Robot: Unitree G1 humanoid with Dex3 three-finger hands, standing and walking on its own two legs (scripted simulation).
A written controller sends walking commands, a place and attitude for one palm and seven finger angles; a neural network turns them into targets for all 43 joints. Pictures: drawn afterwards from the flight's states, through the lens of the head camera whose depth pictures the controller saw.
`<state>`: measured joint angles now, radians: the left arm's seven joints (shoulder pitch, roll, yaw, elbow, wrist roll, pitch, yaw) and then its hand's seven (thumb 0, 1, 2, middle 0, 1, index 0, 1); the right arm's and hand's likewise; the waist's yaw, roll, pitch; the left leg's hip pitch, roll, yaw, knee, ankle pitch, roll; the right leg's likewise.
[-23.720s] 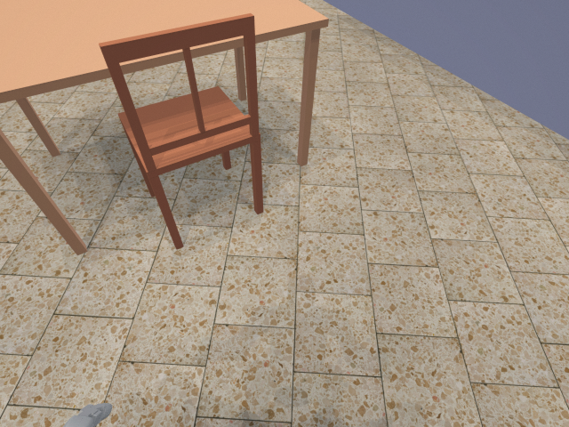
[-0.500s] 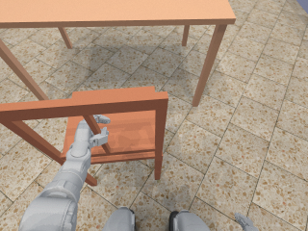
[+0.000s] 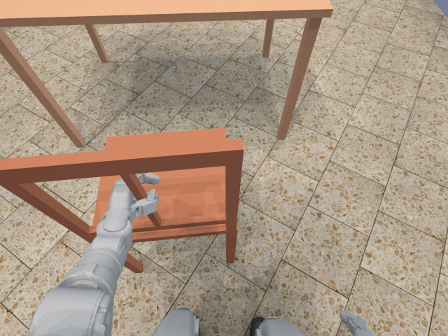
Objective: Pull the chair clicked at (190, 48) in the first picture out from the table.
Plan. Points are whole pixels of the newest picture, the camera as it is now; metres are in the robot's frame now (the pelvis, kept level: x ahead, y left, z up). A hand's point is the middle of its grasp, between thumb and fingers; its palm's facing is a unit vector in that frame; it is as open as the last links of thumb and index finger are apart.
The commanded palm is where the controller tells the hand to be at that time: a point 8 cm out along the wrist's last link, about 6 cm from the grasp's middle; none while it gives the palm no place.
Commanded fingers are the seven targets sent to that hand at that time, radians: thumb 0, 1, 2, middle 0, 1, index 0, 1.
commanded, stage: step backward, pulling the chair out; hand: left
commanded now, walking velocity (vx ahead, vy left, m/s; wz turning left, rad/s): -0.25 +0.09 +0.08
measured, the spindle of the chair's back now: (144, 201) +0.37 +0.19 -0.09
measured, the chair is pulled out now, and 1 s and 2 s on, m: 0.49 0.65 0.65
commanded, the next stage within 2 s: stop walking, hand still on the chair in 0.08 s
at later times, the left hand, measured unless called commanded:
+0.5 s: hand (145, 272) +0.22 +0.16 -0.06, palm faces +0.05 -0.98 -0.20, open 5.0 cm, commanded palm +0.20 +0.21 -0.04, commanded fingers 0.00 0.90 0.90 -0.50 -1.45 -0.50 -1.45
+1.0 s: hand (141, 286) +0.20 +0.16 -0.06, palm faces +0.04 -0.98 -0.20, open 5.0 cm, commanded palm +0.18 +0.21 -0.04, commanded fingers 0.00 0.90 0.90 -0.50 -1.45 -0.50 -1.45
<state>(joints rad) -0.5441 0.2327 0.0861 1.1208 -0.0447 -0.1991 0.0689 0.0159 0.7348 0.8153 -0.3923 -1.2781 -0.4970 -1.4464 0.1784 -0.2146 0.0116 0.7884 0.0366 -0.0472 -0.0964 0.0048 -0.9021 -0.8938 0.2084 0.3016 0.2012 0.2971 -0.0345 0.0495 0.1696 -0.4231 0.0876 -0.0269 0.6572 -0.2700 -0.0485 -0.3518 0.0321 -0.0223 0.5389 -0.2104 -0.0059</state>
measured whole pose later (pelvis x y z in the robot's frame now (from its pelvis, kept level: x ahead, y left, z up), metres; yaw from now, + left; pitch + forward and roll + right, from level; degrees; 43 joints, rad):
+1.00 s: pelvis -0.04 +0.01 +0.01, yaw +0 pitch -1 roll +0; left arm 0.04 0.15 -0.04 0.61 -0.02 -0.07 0.09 0.03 0.74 0.84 -0.35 -1.31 -0.50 -1.45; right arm 0.19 -0.21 0.04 0.69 0.01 -0.04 -0.12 0.01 -0.90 -0.89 0.21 0.30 0.20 0.30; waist -0.01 0.01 0.03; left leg -0.18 0.02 0.02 0.43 -0.23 -0.02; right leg -0.21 -0.02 0.01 0.42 -0.19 0.02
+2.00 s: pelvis -0.01 +0.00 -0.03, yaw +4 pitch +11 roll -1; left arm 0.32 0.20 -0.02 0.03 -0.06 0.20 0.00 -0.01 -0.53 0.21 -0.04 -0.10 -0.03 -0.09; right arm 0.25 -0.26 0.01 0.56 0.03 -0.19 -0.11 0.01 -0.90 -0.89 0.21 0.30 0.20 0.30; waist -0.02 0.06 -0.13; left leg -0.61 0.01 -0.06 0.88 -0.47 -0.03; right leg -0.61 -0.04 -0.06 0.87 -0.46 0.01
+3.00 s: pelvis -0.02 +0.02 -0.06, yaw +5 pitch +13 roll -3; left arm 0.91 0.18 -0.06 -0.38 -0.09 0.04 -0.02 -0.01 -0.53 0.21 -0.01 0.00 -0.01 0.00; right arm 0.25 -0.19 -0.03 0.48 0.05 -0.19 -0.14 0.01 -0.90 -0.89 0.21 0.30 0.20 0.30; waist 0.02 0.05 -0.19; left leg -0.75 0.01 -0.09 1.07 -0.54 -0.01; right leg -0.72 -0.04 -0.08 1.01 -0.50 0.02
